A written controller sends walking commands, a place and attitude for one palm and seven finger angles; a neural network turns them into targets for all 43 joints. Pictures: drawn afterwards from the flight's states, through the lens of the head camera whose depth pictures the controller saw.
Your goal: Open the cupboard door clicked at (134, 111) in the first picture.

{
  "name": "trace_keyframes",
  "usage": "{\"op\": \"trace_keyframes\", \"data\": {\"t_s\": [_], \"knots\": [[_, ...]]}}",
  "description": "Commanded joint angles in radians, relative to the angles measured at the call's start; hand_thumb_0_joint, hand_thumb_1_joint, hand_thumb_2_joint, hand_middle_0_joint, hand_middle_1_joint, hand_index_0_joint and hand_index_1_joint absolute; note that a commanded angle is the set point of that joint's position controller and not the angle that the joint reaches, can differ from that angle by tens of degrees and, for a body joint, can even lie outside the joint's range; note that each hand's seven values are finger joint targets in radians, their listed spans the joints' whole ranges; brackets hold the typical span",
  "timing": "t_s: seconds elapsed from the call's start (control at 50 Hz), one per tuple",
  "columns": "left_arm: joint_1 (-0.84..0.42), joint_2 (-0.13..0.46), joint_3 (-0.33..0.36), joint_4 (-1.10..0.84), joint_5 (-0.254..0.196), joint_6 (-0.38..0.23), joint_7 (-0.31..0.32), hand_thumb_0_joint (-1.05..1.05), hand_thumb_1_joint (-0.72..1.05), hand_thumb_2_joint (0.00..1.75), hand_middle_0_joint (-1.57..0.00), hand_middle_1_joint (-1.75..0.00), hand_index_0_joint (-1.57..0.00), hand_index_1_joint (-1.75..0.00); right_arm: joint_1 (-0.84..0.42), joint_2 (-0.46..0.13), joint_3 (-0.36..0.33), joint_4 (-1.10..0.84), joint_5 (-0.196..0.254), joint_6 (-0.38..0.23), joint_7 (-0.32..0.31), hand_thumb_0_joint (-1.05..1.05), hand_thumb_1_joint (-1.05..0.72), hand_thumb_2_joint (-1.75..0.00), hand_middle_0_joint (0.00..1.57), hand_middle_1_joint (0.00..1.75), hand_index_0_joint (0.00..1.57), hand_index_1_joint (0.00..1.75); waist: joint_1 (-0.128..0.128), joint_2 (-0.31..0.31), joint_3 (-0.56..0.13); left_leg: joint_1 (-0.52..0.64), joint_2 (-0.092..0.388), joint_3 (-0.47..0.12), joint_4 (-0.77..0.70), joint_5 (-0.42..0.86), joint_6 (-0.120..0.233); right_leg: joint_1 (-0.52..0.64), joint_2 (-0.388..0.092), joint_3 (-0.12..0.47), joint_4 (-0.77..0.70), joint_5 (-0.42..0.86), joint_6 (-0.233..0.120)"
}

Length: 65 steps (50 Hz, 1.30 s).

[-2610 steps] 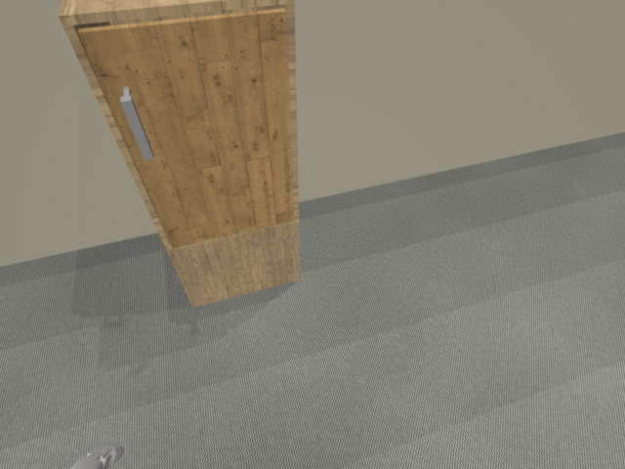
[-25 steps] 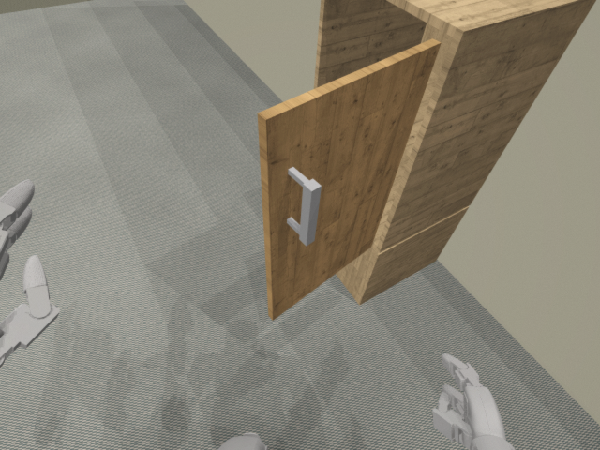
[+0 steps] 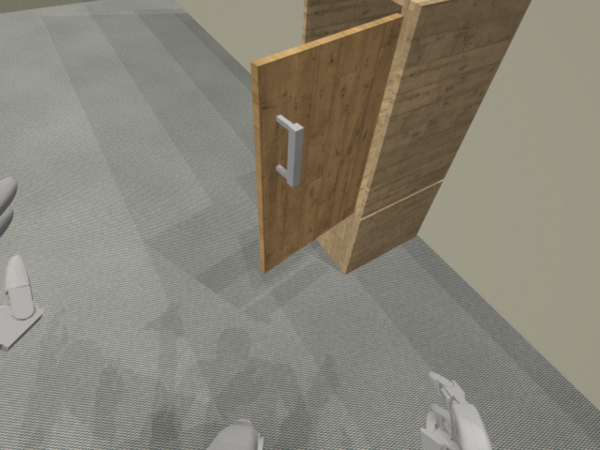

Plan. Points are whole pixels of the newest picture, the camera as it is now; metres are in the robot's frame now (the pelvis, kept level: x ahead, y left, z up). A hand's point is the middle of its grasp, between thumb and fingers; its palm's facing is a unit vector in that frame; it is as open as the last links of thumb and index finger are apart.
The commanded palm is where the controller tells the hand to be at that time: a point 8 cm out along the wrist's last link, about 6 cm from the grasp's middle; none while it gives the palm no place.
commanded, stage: stop stepping back and stand still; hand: left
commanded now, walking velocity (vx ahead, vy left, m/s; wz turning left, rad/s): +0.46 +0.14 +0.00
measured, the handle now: (287, 151) +0.62 +0.07 +0.03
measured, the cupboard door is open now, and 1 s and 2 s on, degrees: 99 99 99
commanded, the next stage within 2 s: let the arm hang, fingers relaxed in 0.48 s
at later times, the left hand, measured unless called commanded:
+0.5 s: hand out of the picture +0.16 +0.27 +0.17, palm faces +0.42 -0.77 -0.47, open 7.4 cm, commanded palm +0.10 +0.31 +0.18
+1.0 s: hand out of the picture -0.11 +0.18 -0.17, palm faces +0.09 -0.98 -0.18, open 7.1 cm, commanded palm none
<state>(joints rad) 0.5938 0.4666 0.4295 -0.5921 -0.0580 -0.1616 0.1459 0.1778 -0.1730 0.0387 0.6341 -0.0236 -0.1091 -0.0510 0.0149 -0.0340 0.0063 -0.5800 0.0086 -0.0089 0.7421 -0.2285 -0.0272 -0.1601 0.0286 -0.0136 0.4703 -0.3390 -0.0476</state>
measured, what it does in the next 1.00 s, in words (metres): steps on the spot: left foot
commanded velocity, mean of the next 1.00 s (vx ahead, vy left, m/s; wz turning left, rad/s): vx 0.05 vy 0.01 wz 0.00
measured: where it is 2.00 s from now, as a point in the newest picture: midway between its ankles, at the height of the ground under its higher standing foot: outside the picture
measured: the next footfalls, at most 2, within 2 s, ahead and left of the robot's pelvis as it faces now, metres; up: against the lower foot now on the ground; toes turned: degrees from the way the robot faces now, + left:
left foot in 0.16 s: +0.03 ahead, +0.12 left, +0.00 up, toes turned +3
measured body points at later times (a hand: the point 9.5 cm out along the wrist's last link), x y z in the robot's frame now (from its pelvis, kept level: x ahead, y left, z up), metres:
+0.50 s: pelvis -0.03 +0.01 +0.00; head -0.05 +0.01 +0.45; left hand +0.13 +0.31 +0.20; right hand +0.11 -0.23 -0.09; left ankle -0.01 +0.12 -0.74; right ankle -0.06 -0.10 -0.73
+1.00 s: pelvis -0.07 +0.00 +0.00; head -0.05 +0.01 +0.45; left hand -0.12 +0.23 -0.16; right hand -0.04 -0.25 -0.14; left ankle -0.01 +0.12 -0.73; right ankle -0.06 -0.11 -0.73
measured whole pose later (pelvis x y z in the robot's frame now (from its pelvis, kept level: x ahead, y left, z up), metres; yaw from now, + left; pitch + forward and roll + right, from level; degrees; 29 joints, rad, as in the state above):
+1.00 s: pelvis -0.07 +0.00 +0.00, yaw +4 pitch -2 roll -1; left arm 0.32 0.20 0.01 1.10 0.01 0.03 0.00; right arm 0.25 -0.21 0.00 1.08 -0.02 0.04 -0.02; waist 0.00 -0.01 0.08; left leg -0.30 0.00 -0.02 0.46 -0.13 0.01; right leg -0.19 0.02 -0.05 0.45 -0.23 -0.02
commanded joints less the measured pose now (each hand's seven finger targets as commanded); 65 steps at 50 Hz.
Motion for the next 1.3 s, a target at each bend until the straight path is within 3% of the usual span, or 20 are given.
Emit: {"op": "trace_keyframes", "data": {"t_s": [0.0,0.1,0.14,0.18,0.22,0.28,0.34,0.38,0.46,0.54,0.56,0.58,0.62,0.66,0.7,0.76,0.82,0.88,1.02,1.28], "knots": [[-0.113,0.139,0.112,-0.068,0.009,-0.058,0.027,0.00,0.90,0.90,-0.20,-0.30,-0.20,-0.30,-0.062,-0.144,-0.075,-0.124,0.026,-0.054,-0.033,0.00,-0.90,-0.90,0.20,0.30,0.20,0.30,-0.035,-0.072,-0.020,0.163,0.046,-0.009,0.135,-0.047,0.012,-0.215,-0.278,0.183,-0.252,-0.040,-0.076],[-0.164,0.116,0.072,0.007,0.033,-0.074,0.034,0.00,0.90,0.90,-0.20,-0.30,-0.20,-0.30,-0.030,-0.162,-0.074,-0.112,0.022,-0.087,-0.065,0.00,-0.90,-0.90,0.20,0.30,0.20,0.30,-0.026,0.002,0.015,0.351,0.022,0.074,-0.297,-0.129,0.075,-0.174,-0.200,0.155,-0.120,-0.105,-0.039],[-0.188,0.135,0.092,-0.063,0.034,-0.094,0.035,0.00,0.90,0.90,-0.20,-0.30,-0.20,-0.30,-0.022,-0.187,-0.084,-0.138,0.027,-0.095,-0.066,0.00,-0.90,-0.90,0.20,0.30,0.20,0.30,-0.024,0.083,-0.038,0.392,0.103,-0.045,-0.336,0.027,0.114,-0.120,-0.109,0.091,0.038,0.108,0.006],[-0.128,0.153,0.115,-0.082,0.033,-0.109,0.028,0.00,0.90,0.90,-0.20,-0.30,-0.20,-0.30,-0.015,-0.176,-0.074,-0.124,0.022,-0.095,-0.057,0.00,-0.90,-0.90,0.20,0.30,0.20,0.30,-0.030,0.236,-0.059,0.393,0.153,-0.147,-0.391,-0.021,0.139,-0.170,-0.057,0.006,0.136,0.039,0.036],[-0.153,0.139,0.102,-0.139,0.044,-0.115,0.031,0.00,0.90,0.90,-0.20,-0.30,-0.20,-0.30,-0.017,-0.173,-0.073,-0.122,0.013,-0.108,-0.051,0.00,-0.90,-0.90,0.20,0.30,0.20,0.30,-0.035,0.237,-0.034,0.347,0.233,-0.243,-0.448,-0.004,0.174,-0.163,-0.028,-0.051,0.211,-0.069,0.054],[-0.086,0.155,0.131,-0.115,0.043,-0.110,0.032,0.00,0.90,0.90,-0.20,-0.30,-0.20,-0.30,-0.022,-0.182,-0.077,-0.123,0.015,-0.119,-0.039,0.00,-0.90,-0.90,0.20,0.30,0.20,0.30,-0.015,0.172,-0.053,0.262,0.168,-0.088,-0.349,0.071,0.125,-0.017,-0.046,-0.027,0.024,0.052,0.042],[-0.032,0.144,0.140,-0.064,0.021,-0.118,0.027,0.00,0.90,0.90,-0.20,-0.30,-0.20,-0.30,-0.010,-0.151,-0.085,-0.128,0.024,-0.103,-0.021,0.00,-0.90,-0.90,0.20,0.30,0.20,0.30,-0.032,-0.068,-0.058,0.205,0.014,0.048,-0.081,-0.054,0.041,-0.035,-0.232,0.274,-0.162,0.136,-0.059],[-0.045,0.149,0.152,-0.042,0.016,-0.118,0.029,0.00,0.90,0.90,-0.20,-0.30,-0.20,-0.30,-0.012,-0.144,-0.082,-0.123,0.027,-0.092,-0.019,0.00,-0.90,-0.90,0.20,0.30,0.20,0.30,-0.027,-0.075,-0.044,0.185,0.008,0.032,-0.003,-0.121,0.030,-0.040,-0.293,0.306,-0.181,0.252,-0.107],[-0.097,0.113,0.115,0.008,0.021,-0.123,0.018,0.00,0.90,0.90,-0.20,-0.30,-0.20,-0.30,-0.032,-0.155,-0.074,-0.123,0.022,-0.087,-0.032,0.00,-0.90,-0.90,0.20,0.30,0.20,0.30,-0.028,0.049,-0.022,0.389,0.067,-0.028,-0.321,0.136,0.052,-0.111,-0.117,0.090,-0.070,0.206,0.019],[-0.154,0.111,0.081,-0.027,0.035,-0.122,0.009,0.00,0.90,0.90,-0.20,-0.30,-0.20,-0.30,-0.044,-0.156,-0.064,-0.134,0.016,-0.096,-0.043,0.00,-0.90,-0.90,0.20,0.30,0.20,0.30,-0.016,0.166,-0.049,0.363,0.143,-0.132,-0.438,0.155,0.076,-0.051,-0.038,0.004,0.012,0.144,0.059],[-0.190,-0.091,-0.300,0.729,0.101,0.061,-0.124,0.00,0.90,0.90,-0.20,-0.30,-0.20,-0.30,-0.072,-0.353,-0.125,0.109,0.021,-0.090,0.047,0.00,-0.90,-0.90,0.20,0.30,0.20,0.30,-0.060,0.195,0.021,0.247,0.161,-0.186,-0.306,0.376,0.123,-0.176,-0.082,-0.016,0.187,0.205,0.040],[-0.173,-0.129,-0.298,0.768,0.093,0.142,-0.137,0.00,0.90,0.90,-0.20,-0.30,-0.20,-0.30,-0.018,-0.271,-0.124,0.105,0.022,-0.018,0.044,0.00,-0.90,-0.90,0.20,0.30,0.20,0.30,-0.031,0.148,-0.057,0.308,0.170,-0.138,-0.320,0.559,0.123,-0.145,-0.078,0.022,0.177,0.044,0.040],[-0.195,-0.148,-0.320,0.859,0.084,0.165,-0.138,0.00,0.90,0.90,-0.20,-0.30,-0.20,-0.30,-0.015,-0.235,-0.090,0.090,0.007,0.028,0.039,0.00,-0.90,-0.90,0.20,0.30,0.20,0.30,-0.017,0.048,-0.108,0.271,0.206,-0.215,-0.332,0.382,0.167,-0.117,-0.063,0.034,0.195,-0.092,0.042],[-0.213,-0.096,-0.324,0.990,0.094,0.152,-0.140,0.00,0.90,0.90,-0.20,-0.30,-0.20,-0.30,-0.040,-0.230,-0.080,0.107,0.000,0.042,0.041,0.00,-0.90,-0.90,0.20,0.30,0.20,0.30,0.010,-0.111,-0.144,0.261,0.133,-0.161,-0.266,0.315,0.124,-0.011,-0.090,0.058,0.047,0.162,0.023],[-0.323,-0.047,-0.343,1.117,0.091,0.145,-0.141,0.00,0.90,0.90,-0.20,-0.30,-0.20,-0.30,-0.048,-0.230,-0.084,0.150,0.007,0.066,0.050,0.00,-0.90,-0.90,0.20,0.30,0.20,0.30,-0.025,-0.155,-0.094,0.293,0.052,-0.092,-0.239,0.100,0.071,-0.098,-0.169,0.145,-0.065,0.125,-0.019],[-0.416,-0.056,-0.379,1.294,0.082,0.155,-0.134,0.00,0.90,0.90,-0.20,-0.30,-0.20,-0.30,-0.032,-0.194,-0.070,0.227,-0.003,0.103,0.051,0.00,-0.90,-0.90,0.20,0.30,0.20,0.30,-0.056,-0.026,-0.010,0.391,0.029,-0.064,-0.254,0.079,0.052,-0.212,-0.168,0.150,-0.128,0.029,-0.034],[-0.367,-0.090,-0.396,1.450,0.073,0.158,-0.128,0.00,0.90,0.90,-0.20,-0.30,-0.20,-0.30,-0.026,-0.178,-0.056,0.291,-0.002,0.106,0.042,0.00,-0.90,-0.90,0.20,0.30,0.20,0.30,-0.029,0.147,-0.012,0.349,0.074,-0.118,-0.370,0.059,0.059,-0.101,-0.112,0.107,-0.099,0.046,-0.001],[-0.304,-0.109,-0.385,1.560,0.073,0.158,-0.126,0.00,0.90,0.90,-0.20,-0.30,-0.20,-0.30,-0.005,-0.173,-0.063,0.337,-0.001,0.112,0.031,0.00,-0.90,-0.90,0.20,0.30,0.20,0.30,-0.014,0.213,-0.006,0.327,0.075,-0.122,-0.406,-0.048,0.059,-0.057,-0.104,0.092,-0.125,0.036,-0.008],[-0.281,-0.108,-0.388,1.676,0.071,0.156,-0.129,0.00,0.90,0.90,-0.20,-0.30,-0.20,-0.30,0.079,-0.181,-0.083,0.416,0.003,0.121,0.022,0.00,-0.90,-0.90,0.20,0.30,0.20,0.30,-0.024,0.067,0.040,0.348,0.075,-0.121,-0.412,-0.123,0.066,-0.119,-0.110,0.090,-0.178,-0.073,-0.020],[-0.331,-0.053,-0.373,1.694,0.072,0.154,-0.124,0.00,0.90,0.90,-0.20,-0.30,-0.20,-0.30,0.084,-0.207,-0.092,0.455,0.001,0.116,0.027,0.00,-0.90,-0.90,0.20,0.30,0.20,0.30,-0.020,0.027,0.082,0.347,0.071,-0.114,-0.404,-0.094,0.068,-0.145,-0.125,0.106,-0.187,-0.126,-0.033]]}}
